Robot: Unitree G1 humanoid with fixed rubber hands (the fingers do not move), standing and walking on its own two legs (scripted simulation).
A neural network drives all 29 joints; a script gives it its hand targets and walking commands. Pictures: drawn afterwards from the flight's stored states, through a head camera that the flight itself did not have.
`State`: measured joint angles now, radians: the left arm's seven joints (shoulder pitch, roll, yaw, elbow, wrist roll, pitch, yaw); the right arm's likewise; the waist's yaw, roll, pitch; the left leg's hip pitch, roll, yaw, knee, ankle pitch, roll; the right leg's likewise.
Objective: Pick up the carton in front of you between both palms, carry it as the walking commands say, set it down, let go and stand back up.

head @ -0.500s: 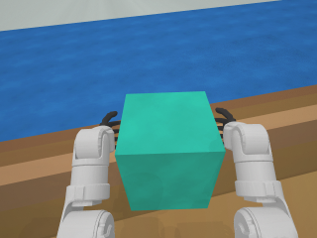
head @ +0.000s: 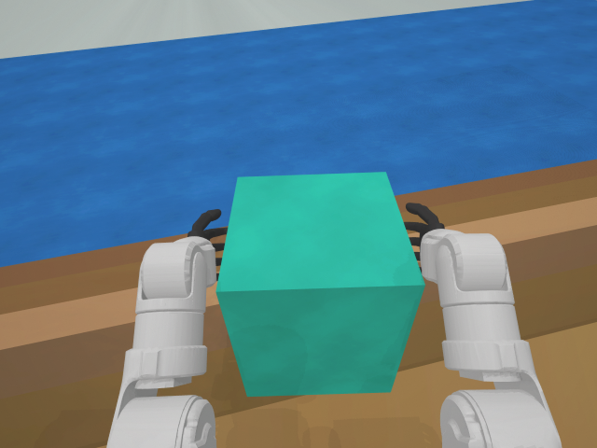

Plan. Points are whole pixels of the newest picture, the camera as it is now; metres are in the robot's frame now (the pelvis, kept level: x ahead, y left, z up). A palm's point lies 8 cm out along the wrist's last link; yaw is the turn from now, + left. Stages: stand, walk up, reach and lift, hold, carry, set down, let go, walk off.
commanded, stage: carry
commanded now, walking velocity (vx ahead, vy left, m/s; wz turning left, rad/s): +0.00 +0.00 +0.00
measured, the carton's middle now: (315, 286) +0.35 +0.00 +0.05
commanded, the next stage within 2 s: none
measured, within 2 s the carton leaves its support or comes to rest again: neither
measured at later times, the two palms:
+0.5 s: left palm (199, 257) +0.34 +0.15 +0.13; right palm (431, 250) +0.34 -0.15 +0.13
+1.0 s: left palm (163, 219) +0.43 +0.23 +0.12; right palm (363, 200) +0.44 -0.07 +0.13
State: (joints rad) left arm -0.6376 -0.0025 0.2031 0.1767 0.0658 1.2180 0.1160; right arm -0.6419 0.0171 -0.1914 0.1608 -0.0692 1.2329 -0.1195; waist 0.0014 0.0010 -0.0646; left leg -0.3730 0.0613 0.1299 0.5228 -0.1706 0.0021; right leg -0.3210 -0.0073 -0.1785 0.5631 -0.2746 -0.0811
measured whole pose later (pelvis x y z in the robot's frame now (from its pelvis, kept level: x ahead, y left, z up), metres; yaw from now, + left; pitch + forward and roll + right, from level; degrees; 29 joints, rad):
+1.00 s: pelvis +0.09 +0.05 -0.01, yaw +1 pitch +4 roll +1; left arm -0.64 0.02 0.18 0.19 0.04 1.21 0.13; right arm -0.66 0.03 -0.22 0.19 -0.08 1.22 -0.12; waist 0.03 -0.04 -0.12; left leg -0.41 0.00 0.14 0.59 -0.24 0.06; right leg -0.32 -0.09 -0.13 0.75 -0.46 0.00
